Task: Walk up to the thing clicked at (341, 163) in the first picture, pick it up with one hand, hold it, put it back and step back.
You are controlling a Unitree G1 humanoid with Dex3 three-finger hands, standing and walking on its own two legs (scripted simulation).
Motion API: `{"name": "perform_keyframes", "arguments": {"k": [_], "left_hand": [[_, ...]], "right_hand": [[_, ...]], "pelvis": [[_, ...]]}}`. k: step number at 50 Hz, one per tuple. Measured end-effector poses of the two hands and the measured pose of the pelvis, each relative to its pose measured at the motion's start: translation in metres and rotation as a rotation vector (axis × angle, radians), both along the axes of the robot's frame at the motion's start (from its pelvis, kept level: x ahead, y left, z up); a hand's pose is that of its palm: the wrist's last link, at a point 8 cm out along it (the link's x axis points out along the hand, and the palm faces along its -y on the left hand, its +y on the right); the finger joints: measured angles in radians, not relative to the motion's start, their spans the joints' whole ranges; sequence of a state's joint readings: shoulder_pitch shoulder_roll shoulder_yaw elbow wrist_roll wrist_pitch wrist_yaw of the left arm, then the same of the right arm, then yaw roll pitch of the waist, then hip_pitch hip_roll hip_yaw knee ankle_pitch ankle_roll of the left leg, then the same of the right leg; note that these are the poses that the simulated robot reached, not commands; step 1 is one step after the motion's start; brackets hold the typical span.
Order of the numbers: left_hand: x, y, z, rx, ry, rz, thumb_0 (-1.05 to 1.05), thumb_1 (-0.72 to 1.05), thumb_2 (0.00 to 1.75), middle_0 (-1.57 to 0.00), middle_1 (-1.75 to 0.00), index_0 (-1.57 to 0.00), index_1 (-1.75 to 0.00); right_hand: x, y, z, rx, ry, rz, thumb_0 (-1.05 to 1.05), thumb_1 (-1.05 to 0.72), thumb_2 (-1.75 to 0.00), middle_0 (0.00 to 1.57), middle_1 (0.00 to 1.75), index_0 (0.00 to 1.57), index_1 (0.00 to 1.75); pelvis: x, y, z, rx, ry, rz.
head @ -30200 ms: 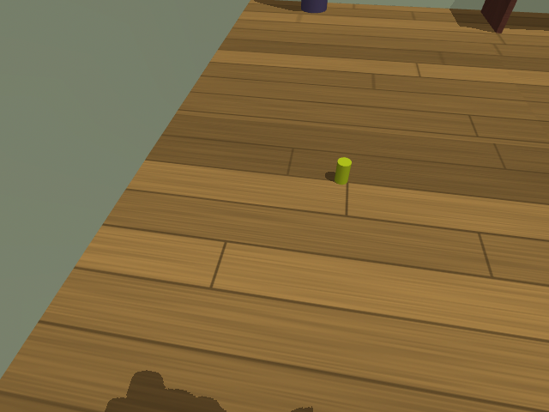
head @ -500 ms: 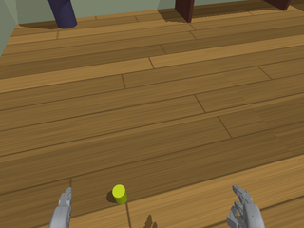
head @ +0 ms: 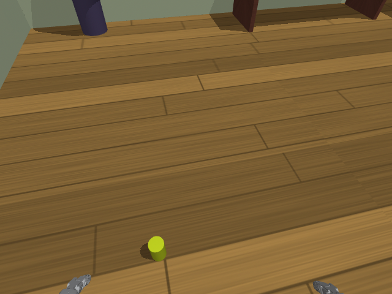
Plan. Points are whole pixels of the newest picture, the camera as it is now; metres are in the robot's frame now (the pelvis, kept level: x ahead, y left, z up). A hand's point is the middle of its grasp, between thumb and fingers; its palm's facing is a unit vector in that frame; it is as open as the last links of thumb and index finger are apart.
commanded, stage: stand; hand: left
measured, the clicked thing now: (157, 249) +0.44 +0.19 -0.68
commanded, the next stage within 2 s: step back in 1.96 s
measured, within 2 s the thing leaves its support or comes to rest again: neither
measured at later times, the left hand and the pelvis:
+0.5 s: hand out of the picture +0.03 +0.25 -0.13, palm faces -0.01 -0.94 -0.35, open 7.4 cm; pelvis -0.01 +0.01 +0.03, yaw +0 degrees
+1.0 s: hand out of the picture +0.05 +0.25 -0.13, palm faces -0.03 -0.94 -0.34, open 7.4 cm; pelvis -0.01 +0.01 +0.03, yaw +0 degrees
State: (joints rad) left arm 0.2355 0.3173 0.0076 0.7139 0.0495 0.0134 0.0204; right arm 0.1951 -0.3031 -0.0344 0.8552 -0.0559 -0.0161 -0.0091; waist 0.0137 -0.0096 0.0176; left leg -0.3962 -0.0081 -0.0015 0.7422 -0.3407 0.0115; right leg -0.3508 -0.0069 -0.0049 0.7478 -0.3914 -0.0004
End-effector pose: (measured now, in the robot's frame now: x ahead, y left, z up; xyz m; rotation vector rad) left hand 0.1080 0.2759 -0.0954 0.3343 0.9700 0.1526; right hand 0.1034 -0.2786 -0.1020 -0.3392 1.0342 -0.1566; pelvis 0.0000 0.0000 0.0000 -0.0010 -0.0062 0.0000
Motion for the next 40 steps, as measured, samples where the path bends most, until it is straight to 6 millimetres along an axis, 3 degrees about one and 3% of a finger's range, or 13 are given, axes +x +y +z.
{"name": "perform_keyframes", "arguments": {"k": [9,18,29,40], "left_hand": [[-0.048,0.018,-0.002,0.006,0.172,0.077,0.0,0.88,0.9,-0.21,-0.3,-0.2,-0.3],[-0.074,0.021,0.002,-0.001,0.259,0.106,0.0,0.9,0.9,-0.21,-0.3,-0.2,-0.3],[-0.085,0.023,0.006,0.01,0.286,0.114,0.0,0.9,0.9,-0.21,-0.3,-0.2,-0.3],[-0.08,0.02,0.005,0.005,0.291,0.107,0.0,0.9,0.9,-0.21,-0.3,-0.2,-0.3]], "right_hand": [[-0.033,0.001,0.004,0.008,0.126,-0.055,0.01,-0.9,-0.9,0.2,0.3,0.21,0.3],[-0.047,0.012,0.004,0.041,0.173,-0.071,0.01,-0.9,-0.9,0.2,0.3,0.21,0.3],[-0.056,0.005,0.003,0.045,0.198,-0.089,0.01,-0.9,-0.9,0.2,0.3,0.21,0.3],[-0.065,-0.005,0.006,0.031,0.22,-0.109,0.01,-0.9,-0.9,0.2,0.3,0.21,0.3]], "pelvis": [[-0.001,0.007,0.019,-0.003,-0.045,0.0],[-0.007,0.011,0.029,0.002,-0.068,-0.002],[-0.015,0.009,0.032,0.0,-0.074,0.001],[-0.014,0.007,0.033,-0.003,-0.069,-0.002]]}}
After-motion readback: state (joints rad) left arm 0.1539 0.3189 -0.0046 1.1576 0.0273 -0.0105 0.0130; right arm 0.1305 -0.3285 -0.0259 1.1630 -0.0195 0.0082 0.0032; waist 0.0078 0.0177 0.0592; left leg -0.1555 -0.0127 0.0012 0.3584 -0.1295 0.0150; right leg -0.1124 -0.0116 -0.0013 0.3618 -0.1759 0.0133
